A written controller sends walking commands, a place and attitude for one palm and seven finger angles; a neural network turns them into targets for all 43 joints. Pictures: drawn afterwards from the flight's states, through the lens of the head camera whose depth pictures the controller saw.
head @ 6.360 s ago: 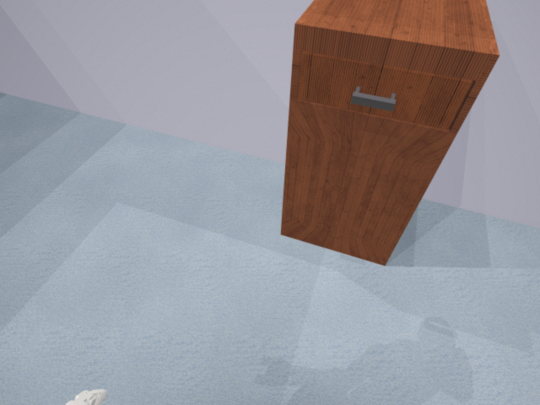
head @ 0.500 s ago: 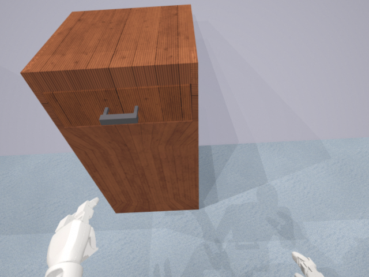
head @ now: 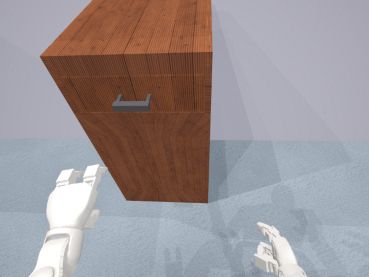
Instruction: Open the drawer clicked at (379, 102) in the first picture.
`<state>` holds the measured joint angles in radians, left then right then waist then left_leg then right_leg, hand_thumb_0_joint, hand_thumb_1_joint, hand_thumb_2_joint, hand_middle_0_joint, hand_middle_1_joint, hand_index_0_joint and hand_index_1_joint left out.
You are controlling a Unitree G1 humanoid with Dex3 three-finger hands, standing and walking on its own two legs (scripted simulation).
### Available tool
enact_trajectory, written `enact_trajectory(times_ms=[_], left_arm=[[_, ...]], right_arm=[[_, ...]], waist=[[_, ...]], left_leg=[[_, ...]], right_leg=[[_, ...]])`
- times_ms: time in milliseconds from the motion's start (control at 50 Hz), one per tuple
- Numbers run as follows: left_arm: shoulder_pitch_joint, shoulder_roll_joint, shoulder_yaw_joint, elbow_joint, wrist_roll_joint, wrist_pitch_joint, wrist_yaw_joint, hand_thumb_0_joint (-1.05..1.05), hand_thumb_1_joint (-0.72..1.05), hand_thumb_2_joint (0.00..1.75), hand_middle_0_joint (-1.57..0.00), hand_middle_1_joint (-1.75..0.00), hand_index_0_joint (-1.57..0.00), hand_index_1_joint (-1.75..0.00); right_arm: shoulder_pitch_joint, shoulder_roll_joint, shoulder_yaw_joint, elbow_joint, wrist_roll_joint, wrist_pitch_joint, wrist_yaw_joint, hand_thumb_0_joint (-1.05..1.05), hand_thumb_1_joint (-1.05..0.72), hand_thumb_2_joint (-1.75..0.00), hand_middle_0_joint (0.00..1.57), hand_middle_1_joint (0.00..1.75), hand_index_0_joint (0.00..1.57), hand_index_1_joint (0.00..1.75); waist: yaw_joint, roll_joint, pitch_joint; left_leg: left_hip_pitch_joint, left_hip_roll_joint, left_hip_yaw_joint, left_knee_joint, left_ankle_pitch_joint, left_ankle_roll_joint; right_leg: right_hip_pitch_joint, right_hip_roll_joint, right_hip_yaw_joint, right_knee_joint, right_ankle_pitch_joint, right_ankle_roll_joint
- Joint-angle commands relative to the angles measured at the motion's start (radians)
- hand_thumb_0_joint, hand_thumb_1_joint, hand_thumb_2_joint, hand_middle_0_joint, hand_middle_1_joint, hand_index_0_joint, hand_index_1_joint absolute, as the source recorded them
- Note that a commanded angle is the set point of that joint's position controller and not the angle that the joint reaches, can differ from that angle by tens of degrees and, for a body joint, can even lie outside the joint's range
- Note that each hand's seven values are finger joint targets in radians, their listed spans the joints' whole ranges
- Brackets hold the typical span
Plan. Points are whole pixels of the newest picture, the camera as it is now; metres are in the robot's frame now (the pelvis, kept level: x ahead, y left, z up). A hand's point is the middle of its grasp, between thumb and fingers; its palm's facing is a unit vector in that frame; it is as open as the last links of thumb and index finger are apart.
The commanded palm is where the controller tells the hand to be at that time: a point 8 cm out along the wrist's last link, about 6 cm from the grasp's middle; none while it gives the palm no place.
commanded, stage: raise the hand with hooked fingers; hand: left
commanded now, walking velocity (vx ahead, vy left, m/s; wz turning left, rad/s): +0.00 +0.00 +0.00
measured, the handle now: (132, 101) +0.58 +0.24 +0.04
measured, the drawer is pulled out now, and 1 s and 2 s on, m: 0.00 0.00 0.00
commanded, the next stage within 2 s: move the hooked fingers above the handle in 1.18 s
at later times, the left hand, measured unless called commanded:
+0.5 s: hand (73, 169) +0.29 +0.27 +0.10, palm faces +0.10 -0.08 -0.99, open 13.1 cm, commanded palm +0.26 +0.27 +0.16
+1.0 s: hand (67, 144) +0.32 +0.27 +0.14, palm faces +0.02 -0.06 -1.00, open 13.8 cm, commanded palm +0.29 +0.28 +0.21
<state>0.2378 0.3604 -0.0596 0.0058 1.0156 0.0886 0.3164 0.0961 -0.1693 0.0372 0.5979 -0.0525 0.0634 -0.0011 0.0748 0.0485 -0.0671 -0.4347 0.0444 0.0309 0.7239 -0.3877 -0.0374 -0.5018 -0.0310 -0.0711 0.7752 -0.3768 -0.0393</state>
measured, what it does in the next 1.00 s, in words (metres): stands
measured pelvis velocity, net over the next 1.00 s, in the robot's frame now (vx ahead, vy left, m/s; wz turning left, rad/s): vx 0.01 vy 0.03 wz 0.00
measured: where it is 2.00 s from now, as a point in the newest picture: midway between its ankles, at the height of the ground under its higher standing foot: outside the picture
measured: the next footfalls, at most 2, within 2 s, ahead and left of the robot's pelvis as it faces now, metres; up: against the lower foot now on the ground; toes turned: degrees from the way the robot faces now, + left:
none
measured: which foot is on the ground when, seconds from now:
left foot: down 0.00-1.00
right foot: down 0.00-1.00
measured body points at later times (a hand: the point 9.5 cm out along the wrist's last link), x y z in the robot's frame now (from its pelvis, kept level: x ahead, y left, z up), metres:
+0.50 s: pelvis +0.01 +0.03 +0.02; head +0.02 +0.00 +0.47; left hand +0.28 +0.27 +0.16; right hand +0.22 -0.19 -0.07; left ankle -0.01 +0.15 -0.71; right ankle +0.01 -0.09 -0.71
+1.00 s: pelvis +0.01 +0.03 +0.03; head +0.02 -0.01 +0.48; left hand +0.31 +0.27 +0.20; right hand +0.20 -0.19 -0.09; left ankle -0.01 +0.15 -0.71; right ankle +0.01 -0.09 -0.71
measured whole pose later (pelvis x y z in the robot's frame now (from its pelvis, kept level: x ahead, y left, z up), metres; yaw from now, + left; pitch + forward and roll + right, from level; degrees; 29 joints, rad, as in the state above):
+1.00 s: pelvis +0.01 +0.03 +0.03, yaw +0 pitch +1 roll +0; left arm -0.14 0.51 -0.04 0.01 0.90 0.03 -0.06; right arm 0.14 -0.27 0.01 0.64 0.01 0.11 0.00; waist 0.08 0.09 0.01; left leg -0.16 0.00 0.04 0.39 -0.24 0.01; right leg -0.21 -0.05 -0.07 0.42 -0.21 0.01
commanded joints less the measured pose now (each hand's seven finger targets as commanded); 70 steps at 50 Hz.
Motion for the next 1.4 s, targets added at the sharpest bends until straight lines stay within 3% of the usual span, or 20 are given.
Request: enact_trajectory(times_ms=[0, 40, 120, 220, 300, 460, 700, 760, 800, 840, 920, 1020, 1120, 1200, 1260, 1320, 1380], left_arm=[[-0.029, 0.173, 0.106, -0.224, -0.005, -0.035, -0.028, 0.0, 0.04, 0.53, -0.26, -0.86, -0.26, -0.86], [-0.046, 0.195, 0.143, -0.231, -0.005, -0.058, -0.021, 0.0, -0.01, 0.51, -0.27, -0.88, -0.27, -0.88], [-0.142, 0.229, 0.186, -0.269, -0.006, -0.095, 0.02, 0.0, -0.1, 0.47, -0.27, -0.94, -0.27, -0.94], [-0.231, 0.2, 0.141, -0.273, -0.023, -0.071, 0.026, 0.0, -0.22, 0.42, -0.28, -1.02, -0.28, -1.02], [-0.303, 0.211, 0.104, -0.262, -0.031, -0.031, -0.033, 0.0, -0.31, 0.38, -0.29, -1.08, -0.29, -1.08], [-0.445, 0.26, 0.11, -0.224, -0.037, 0.014, -0.148, 0.0, -0.5, 0.3, -0.3, -1.2, -0.3, -1.2], [-0.702, 0.339, 0.119, -0.202, -0.066, -0.008, -0.284, 0.0, -0.5, 0.3, -0.3, -1.2, -0.3, -1.2], [-0.731, 0.357, 0.134, -0.149, -0.089, -0.015, -0.311, 0.0, -0.5, 0.3, -0.3, -1.2, -0.3, -1.2], [-0.672, 0.331, 0.122, -0.109, -0.099, -0.015, -0.33, 0.0, -0.5, 0.3, -0.3, -1.2, -0.3, -1.2], [-0.639, 0.326, 0.124, -0.121, -0.109, -0.027, -0.348, 0.0, -0.5, 0.3, -0.3, -1.2, -0.3, -1.2], [-0.635, 0.362, 0.169, -0.205, -0.114, -0.069, -0.337, 0.0, -0.5, 0.3, -0.3, -1.2, -0.3, -1.2], [-0.658, 0.387, 0.212, -0.228, -0.111, -0.1, -0.268, 0.0, -0.5, 0.3, -0.3, -1.2, -0.3, -1.2], [-0.668, 0.363, 0.181, -0.174, -0.104, -0.063, -0.238, 0.0, -0.5, 0.3, -0.3, -1.2, -0.3, -1.2], [-0.669, 0.343, 0.14, -0.165, -0.1, -0.04, -0.255, 0.0, -0.5, 0.3, -0.3, -1.2, -0.3, -1.2], [-0.646, 0.344, 0.139, -0.147, -0.11, -0.039, -0.28, 0.0, -0.5, 0.3, -0.3, -1.2, -0.3, -1.2], [-0.734, 0.335, 0.117, -0.1, -0.101, -0.045, -0.288, 0.0, -0.5, 0.3, -0.3, -1.2, -0.3, -1.2], [-0.821, 0.335, 0.1, -0.062, -0.084, -0.07, -0.278, 0.0, -0.5, 0.3, -0.3, -1.2, -0.3, -1.2]], right_arm=[[-0.123, -0.144, -0.063, -0.165, -0.001, -0.06, -0.017, 0.0, -0.9, -0.9, 0.2, 0.3, 0.2, 0.3], [-0.114, -0.145, -0.067, -0.162, 0.0, -0.064, -0.017, 0.0, -0.9, -0.9, 0.2, 0.3, 0.2, 0.3], [-0.104, -0.152, -0.085, -0.151, 0.003, -0.078, -0.019, 0.0, -0.9, -0.9, 0.2, 0.3, 0.2, 0.3], [-0.101, -0.164, -0.101, -0.132, 0.018, -0.079, -0.014, 0.0, -0.9, -0.9, 0.2, 0.3, 0.2, 0.3], [-0.113, -0.171, -0.098, -0.123, 0.032, -0.069, -0.018, 0.0, -0.9, -0.9, 0.2, 0.3, 0.2, 0.3], [-0.129, -0.167, -0.071, -0.119, 0.046, -0.034, -0.019, 0.0, -0.9, -0.9, 0.2, 0.3, 0.2, 0.3], [-0.126, -0.176, -0.055, -0.11, 0.052, -0.008, -0.019, 0.0, -0.9, -0.9, 0.2, 0.3, 0.2, 0.3], [-0.114, -0.181, -0.054, -0.098, 0.058, -0.009, -0.019, 0.0, -0.9, -0.9, 0.2, 0.3, 0.2, 0.3], [-0.113, -0.185, -0.056, -0.103, 0.062, -0.005, -0.014, 0.0, -0.9, -0.9, 0.2, 0.3, 0.2, 0.3], [-0.108, -0.19, -0.059, -0.112, 0.063, -0.004, -0.007, 0.0, -0.9, -0.9, 0.2, 0.3, 0.2, 0.3], [-0.107, -0.196, -0.067, -0.125, 0.058, -0.01, 0.001, 0.0, -0.9, -0.9, 0.2, 0.3, 0.2, 0.3], [-0.096, -0.195, -0.076, -0.109, 0.06, -0.02, 0.0, 0.0, -0.9, -0.9, 0.2, 0.3, 0.2, 0.3], [-0.109, -0.194, -0.078, -0.097, 0.072, -0.022, -0.003, 0.0, -0.9, -0.9, 0.2, 0.3, 0.2, 0.3], [-0.121, -0.193, -0.073, -0.1, 0.071, -0.019, -0.012, 0.0, -0.9, -0.9, 0.2, 0.3, 0.2, 0.3], [-0.122, -0.193, -0.069, -0.102, 0.07, -0.017, -0.017, 0.0, -0.9, -0.9, 0.2, 0.3, 0.2, 0.3], [-0.118, -0.193, -0.064, -0.094, 0.073, -0.019, -0.025, 0.0, -0.9, -0.9, 0.2, 0.3, 0.2, 0.3], [-0.09, -0.191, -0.066, -0.081, 0.07, -0.022, -0.033, 0.0, -0.9, -0.9, 0.2, 0.3, 0.2, 0.3]], waist=[[0.025, -0.085, -0.147], [0.027, -0.105, -0.134], [0.025, -0.055, -0.179], [0.006, -0.013, -0.207], [0.014, -0.019, -0.173], [0.022, -0.004, -0.125], [0.015, 0.015, -0.18], [0.012, -0.003, -0.153], [0.018, -0.025, -0.137], [0.025, -0.039, -0.162], [0.031, -0.037, -0.193], [0.034, -0.007, -0.203], [0.025, -0.016, -0.191], [0.019, -0.017, -0.178], [0.019, -0.052, -0.163], [-0.002, -0.06, -0.127], [-0.009, -0.045, -0.157]], left_leg=[[0.046, -0.078, 0.01, -0.146, 0.24, 0.064], [0.049, -0.078, 0.009, -0.161, 0.233, 0.063], [0.1, -0.081, 0.008, -0.174, 0.264, 0.063], [0.165, -0.075, 0.004, -0.19, 0.342, 0.059], [0.196, -0.071, 0.002, -0.235, 0.357, 0.06], [0.245, -0.064, 0.001, -0.314, 0.413, 0.052], [0.316, -0.064, -0.009, -0.358, 0.493, 0.049], [0.302, -0.063, -0.013, -0.372, 0.486, 0.049], [0.286, -0.064, -0.004, -0.375, 0.483, 0.05], [0.285, -0.064, -0.002, -0.375, 0.495, 0.052], [0.286, -0.064, -0.006, -0.369, 0.51, 0.054], [0.285, -0.07, -0.003, -0.365, 0.491, 0.052], [0.274, -0.075, 0.011, -0.37, 0.434, 0.055], [0.273, -0.078, 0.017, -0.376, 0.412, 0.058], [0.268, -0.078, 0.018, -0.379, 0.39, 0.063], [0.258, -0.075, 0.016, -0.375, 0.358, 0.061], [0.268, -0.08, 0.017, -0.367, 0.364, 0.061]], right_leg=[[0.248, 0.016, 0.104, -0.201, 0.277, 0.012], [0.255, 0.015, 0.104, -0.216, 0.247, 0.012], [0.267, 0.015, 0.092, -0.222, 0.262, 0.007], [0.263, 0.02, 0.057, -0.216, 0.324, 0.002], [0.285, 0.022, 0.042, -0.243, 0.326, 0.003], [0.361, 0.032, 0.028, -0.3, 0.347, 0.0], [0.44, 0.035, 0.022, -0.353, 0.397, -0.001], [0.445, 0.034, 0.019, -0.366, 0.392, -0.001], [0.448, 0.033, 0.018, -0.37, 0.403, 0.002], [0.467, 0.031, 0.017, -0.365, 0.412, 0.003], [0.475, 0.034, 0.025, -0.362, 0.43, 0.004], [0.457, 0.033, 0.028, -0.363, 0.409, 0.002], [0.45, 0.029, 0.035, -0.375, 0.372, 0.006], [0.448, 0.023, 0.035, -0.378, 0.364, 0.009], [0.45, 0.024, 0.036, -0.385, 0.347, 0.013], [0.409, 0.027, 0.036, -0.396, 0.313, 0.015], [0.398, 0.024, 0.032, -0.387, 0.317, 0.014]])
